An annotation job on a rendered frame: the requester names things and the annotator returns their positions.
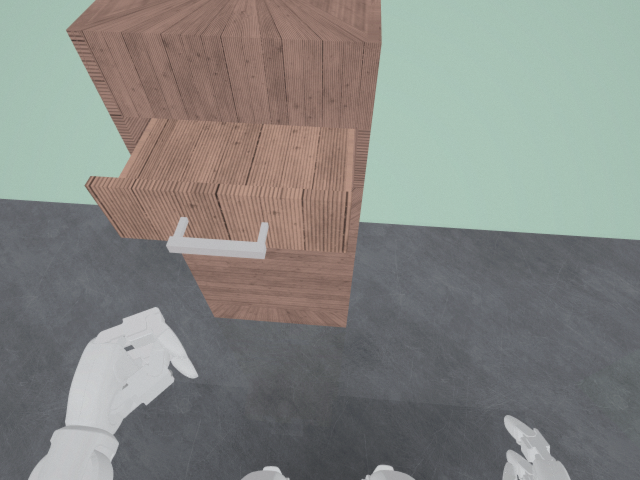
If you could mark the robot right shin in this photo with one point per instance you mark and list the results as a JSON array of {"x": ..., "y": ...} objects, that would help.
[{"x": 383, "y": 467}]

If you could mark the right robot hand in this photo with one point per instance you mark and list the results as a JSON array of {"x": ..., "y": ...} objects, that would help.
[{"x": 536, "y": 450}]

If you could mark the left robot hand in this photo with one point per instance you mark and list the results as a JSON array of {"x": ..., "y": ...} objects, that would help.
[{"x": 96, "y": 398}]

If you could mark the cabinet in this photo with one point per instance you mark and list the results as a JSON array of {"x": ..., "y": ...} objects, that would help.
[{"x": 280, "y": 62}]

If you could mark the robot left forearm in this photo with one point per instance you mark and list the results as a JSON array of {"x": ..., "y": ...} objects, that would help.
[{"x": 78, "y": 453}]

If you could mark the handle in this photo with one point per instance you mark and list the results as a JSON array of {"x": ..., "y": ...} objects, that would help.
[{"x": 215, "y": 247}]

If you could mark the drawer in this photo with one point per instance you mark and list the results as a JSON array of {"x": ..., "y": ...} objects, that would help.
[{"x": 227, "y": 178}]

